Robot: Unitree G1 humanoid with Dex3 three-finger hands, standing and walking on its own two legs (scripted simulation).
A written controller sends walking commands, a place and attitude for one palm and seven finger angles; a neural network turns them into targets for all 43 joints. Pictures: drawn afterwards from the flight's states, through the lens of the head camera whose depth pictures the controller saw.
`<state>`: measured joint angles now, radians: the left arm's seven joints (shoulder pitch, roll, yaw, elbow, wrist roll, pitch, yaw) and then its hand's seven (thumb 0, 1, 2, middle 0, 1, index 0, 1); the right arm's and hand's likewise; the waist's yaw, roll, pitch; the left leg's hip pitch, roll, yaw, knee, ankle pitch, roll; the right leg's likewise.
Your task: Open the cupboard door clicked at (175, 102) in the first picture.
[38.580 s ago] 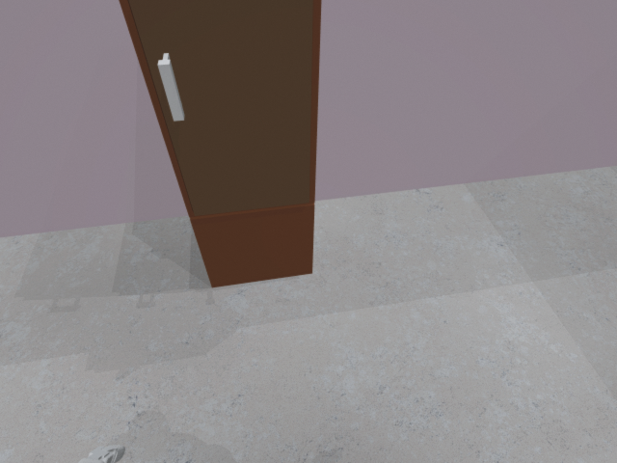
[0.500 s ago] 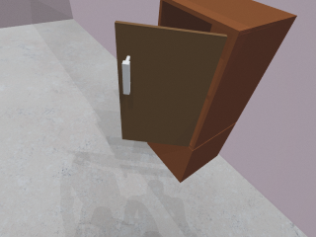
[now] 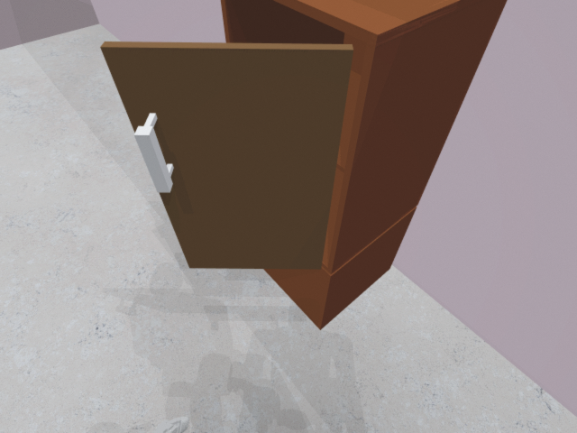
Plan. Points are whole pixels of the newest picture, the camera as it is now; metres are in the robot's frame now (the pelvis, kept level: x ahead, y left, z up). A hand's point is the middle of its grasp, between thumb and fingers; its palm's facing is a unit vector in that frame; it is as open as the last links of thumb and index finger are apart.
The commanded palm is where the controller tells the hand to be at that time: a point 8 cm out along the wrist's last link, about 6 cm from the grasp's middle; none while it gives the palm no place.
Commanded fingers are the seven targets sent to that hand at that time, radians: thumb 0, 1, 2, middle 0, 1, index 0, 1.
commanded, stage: come to a stop and stand still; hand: left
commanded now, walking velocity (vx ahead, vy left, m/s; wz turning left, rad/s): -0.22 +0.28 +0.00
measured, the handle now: (158, 153) +0.54 +0.22 +0.08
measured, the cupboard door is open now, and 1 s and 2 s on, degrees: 49 49 49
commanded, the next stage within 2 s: look again from close up in 1.00 s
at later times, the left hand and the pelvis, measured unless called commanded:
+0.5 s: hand out of the picture +0.00 +0.27 -0.18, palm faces +0.03 -0.96 -0.27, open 7.4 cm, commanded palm none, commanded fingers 0.00 0.90 0.90 -0.20 -0.30 -0.20 -0.30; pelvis +0.00 +0.07 -0.01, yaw +0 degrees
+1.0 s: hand out of the picture +0.04 +0.27 -0.17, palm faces -0.05 -0.97 -0.23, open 7.3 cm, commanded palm none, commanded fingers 0.00 0.90 0.90 -0.20 -0.30 -0.20 -0.30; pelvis +0.00 +0.09 +0.00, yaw -2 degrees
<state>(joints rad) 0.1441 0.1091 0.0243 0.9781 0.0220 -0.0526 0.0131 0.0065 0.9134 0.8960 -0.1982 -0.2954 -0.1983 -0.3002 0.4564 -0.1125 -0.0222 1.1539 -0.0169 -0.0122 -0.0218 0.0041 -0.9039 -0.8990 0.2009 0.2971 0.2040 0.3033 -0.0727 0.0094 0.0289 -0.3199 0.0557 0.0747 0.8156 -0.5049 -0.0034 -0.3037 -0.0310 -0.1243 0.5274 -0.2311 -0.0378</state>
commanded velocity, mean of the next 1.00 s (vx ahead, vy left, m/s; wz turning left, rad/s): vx -0.03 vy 0.04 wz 0.00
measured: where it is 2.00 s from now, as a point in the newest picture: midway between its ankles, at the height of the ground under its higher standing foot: outside the picture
